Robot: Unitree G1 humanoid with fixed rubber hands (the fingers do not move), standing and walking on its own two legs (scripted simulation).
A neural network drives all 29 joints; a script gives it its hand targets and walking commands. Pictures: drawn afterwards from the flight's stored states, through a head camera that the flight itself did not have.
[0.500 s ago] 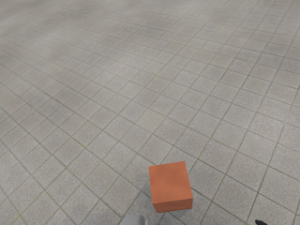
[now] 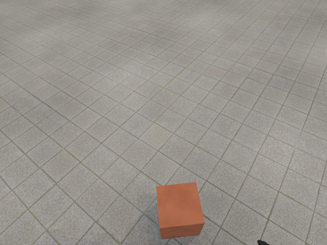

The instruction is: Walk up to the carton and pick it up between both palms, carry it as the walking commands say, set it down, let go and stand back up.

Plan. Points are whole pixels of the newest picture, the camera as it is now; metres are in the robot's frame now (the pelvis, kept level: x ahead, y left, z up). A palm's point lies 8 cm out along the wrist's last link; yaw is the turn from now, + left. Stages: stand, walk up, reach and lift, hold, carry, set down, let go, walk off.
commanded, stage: walk up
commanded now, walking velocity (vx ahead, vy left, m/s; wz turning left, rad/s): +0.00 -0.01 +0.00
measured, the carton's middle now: (178, 211) +0.39 -0.03 -0.65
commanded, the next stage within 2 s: none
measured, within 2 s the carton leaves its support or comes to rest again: neither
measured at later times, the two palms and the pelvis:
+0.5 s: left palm out of the picture +0.02 +0.23 -0.14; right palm out of the picture +0.00 -0.30 -0.13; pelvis -0.02 -0.04 +0.00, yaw +0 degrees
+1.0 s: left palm out of the picture -0.04 +0.17 -0.14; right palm out of the picture -0.01 -0.32 -0.14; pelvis -0.05 -0.07 +0.00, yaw +1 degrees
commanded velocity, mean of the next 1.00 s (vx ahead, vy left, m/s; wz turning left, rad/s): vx -0.04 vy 0.00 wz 0.02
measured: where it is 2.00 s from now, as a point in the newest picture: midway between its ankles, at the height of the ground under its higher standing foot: outside the picture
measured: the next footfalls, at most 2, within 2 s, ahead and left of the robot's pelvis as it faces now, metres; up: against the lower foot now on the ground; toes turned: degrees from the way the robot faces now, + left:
right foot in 0.60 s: +0.02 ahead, -0.20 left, +0.00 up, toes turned -5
left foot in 0.96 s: -0.04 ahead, +0.03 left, +0.00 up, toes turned +4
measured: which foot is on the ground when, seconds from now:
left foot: down 0.00-0.60, up 0.62-0.94, down 0.96-1.00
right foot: down 0.00-0.40, up 0.42-0.58, down 0.60-1.00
